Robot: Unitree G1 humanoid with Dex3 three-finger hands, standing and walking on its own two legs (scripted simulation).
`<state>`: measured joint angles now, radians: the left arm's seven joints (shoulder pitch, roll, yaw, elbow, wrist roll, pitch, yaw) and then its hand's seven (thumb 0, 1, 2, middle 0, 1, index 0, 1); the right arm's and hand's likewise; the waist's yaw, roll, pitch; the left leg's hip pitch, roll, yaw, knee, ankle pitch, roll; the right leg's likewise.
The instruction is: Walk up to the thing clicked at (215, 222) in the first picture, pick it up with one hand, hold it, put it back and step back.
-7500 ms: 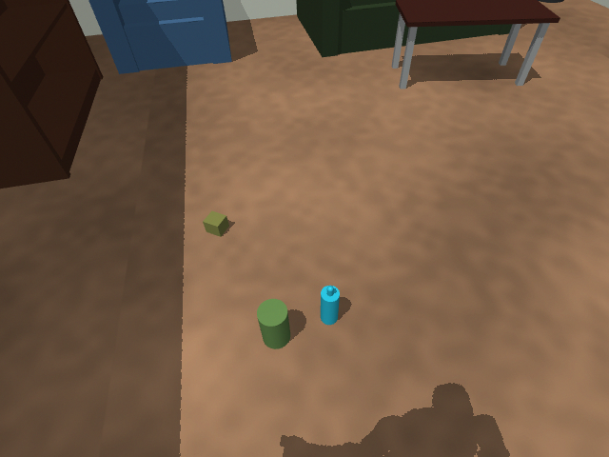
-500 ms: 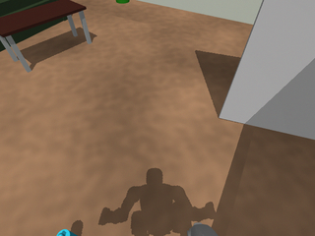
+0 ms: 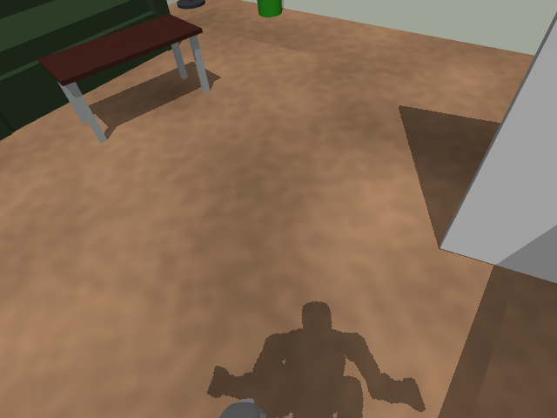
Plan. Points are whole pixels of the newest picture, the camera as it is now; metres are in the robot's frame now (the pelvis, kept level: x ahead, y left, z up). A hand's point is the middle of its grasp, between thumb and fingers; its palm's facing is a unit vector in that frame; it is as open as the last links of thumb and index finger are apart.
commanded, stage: walk up
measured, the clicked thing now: out of the picture +0.12 +1.16 -0.74
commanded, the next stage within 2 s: stand in 1.12 s
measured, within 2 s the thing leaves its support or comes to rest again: neither
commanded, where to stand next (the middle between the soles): +0.19 +0.01 m, yaw +2 degrees
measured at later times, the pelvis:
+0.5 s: pelvis +0.10 +0.03 -0.01, yaw +1 degrees
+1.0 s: pelvis +0.10 +0.02 +0.00, yaw +1 degrees
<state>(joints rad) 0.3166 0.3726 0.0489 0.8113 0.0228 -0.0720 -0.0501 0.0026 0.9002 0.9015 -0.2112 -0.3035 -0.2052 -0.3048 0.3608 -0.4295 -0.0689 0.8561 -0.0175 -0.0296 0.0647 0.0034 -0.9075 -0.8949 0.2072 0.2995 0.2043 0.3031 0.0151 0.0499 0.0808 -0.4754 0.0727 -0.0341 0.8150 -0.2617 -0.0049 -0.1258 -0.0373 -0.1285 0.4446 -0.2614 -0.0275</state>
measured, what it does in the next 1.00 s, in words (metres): walks ahead: left foot, then right foot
